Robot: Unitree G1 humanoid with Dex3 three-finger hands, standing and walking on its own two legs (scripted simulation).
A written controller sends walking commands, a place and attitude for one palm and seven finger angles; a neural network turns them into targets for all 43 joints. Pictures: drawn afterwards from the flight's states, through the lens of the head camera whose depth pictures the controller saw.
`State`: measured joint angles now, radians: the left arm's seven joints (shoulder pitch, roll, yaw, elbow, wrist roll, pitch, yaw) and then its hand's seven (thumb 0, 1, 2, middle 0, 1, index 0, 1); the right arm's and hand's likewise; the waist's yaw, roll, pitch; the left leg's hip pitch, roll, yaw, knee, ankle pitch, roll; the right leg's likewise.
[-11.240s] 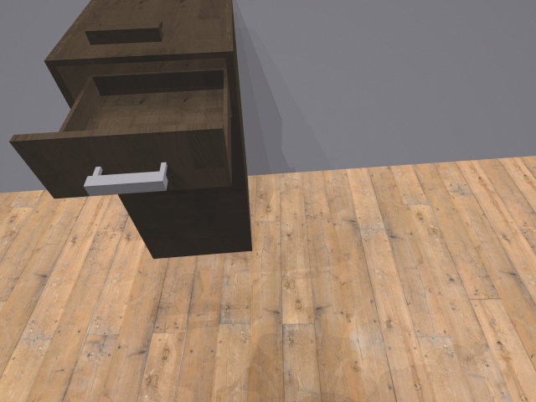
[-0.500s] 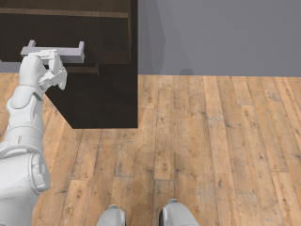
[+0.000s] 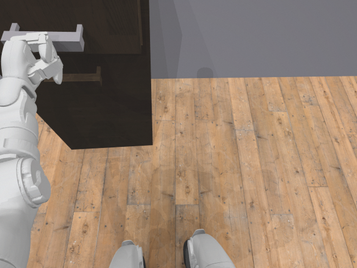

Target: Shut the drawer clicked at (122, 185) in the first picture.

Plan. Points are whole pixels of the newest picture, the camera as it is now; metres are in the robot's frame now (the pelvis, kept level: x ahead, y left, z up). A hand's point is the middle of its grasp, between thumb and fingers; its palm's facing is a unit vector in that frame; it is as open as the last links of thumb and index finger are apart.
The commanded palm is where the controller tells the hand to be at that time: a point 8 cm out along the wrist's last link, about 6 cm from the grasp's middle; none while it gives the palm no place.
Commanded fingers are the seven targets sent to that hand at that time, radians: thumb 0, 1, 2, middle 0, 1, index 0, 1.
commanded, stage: push the drawer shut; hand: left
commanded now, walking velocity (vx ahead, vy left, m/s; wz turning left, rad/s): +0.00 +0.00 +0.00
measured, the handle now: (46, 34) +0.61 +0.23 +0.09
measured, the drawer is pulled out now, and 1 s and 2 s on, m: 0.04 0.00 0.00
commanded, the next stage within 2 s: pull the fist back off the drawer in 0.76 s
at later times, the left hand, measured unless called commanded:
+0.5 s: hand (55, 48) +0.57 +0.20 +0.09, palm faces -0.02 -1.00 -0.02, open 2.9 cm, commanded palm +0.58 +0.23 +0.09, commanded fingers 0.00 0.90 0.90 -1.40 -1.60 -1.40 -1.60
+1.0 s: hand (54, 46) +0.57 +0.20 +0.09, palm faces -0.02 -1.00 -0.03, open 3.2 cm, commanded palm +0.60 +0.22 +0.09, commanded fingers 0.00 0.90 0.90 -1.40 -1.60 -1.40 -1.60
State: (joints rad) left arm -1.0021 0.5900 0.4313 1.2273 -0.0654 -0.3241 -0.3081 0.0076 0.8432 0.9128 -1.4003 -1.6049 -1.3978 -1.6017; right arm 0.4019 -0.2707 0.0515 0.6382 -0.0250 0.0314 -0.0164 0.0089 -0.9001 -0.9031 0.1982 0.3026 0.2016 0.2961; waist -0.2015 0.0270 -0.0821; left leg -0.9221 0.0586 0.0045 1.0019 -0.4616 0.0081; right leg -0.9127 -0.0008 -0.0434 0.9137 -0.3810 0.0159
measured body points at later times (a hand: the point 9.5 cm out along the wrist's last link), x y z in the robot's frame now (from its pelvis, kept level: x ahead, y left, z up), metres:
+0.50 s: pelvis +0.00 +0.00 -0.01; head +0.17 +0.03 +0.40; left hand +0.57 +0.26 +0.09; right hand -0.05 -0.26 -0.11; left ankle +0.00 +0.11 -0.68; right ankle +0.02 -0.14 -0.68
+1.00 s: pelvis -0.03 +0.01 -0.02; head +0.16 +0.04 +0.38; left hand +0.57 +0.26 +0.10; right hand -0.08 -0.25 -0.11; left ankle +0.00 +0.11 -0.68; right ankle +0.02 -0.14 -0.68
